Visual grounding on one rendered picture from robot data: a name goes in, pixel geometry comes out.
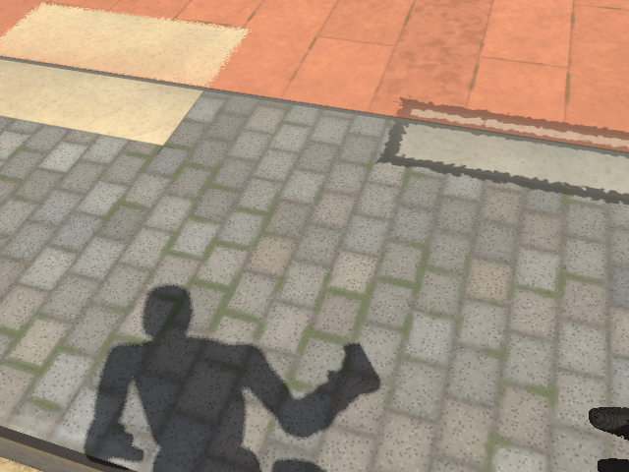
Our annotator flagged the robot right hand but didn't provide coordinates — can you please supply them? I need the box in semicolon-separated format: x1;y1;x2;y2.
589;407;629;472

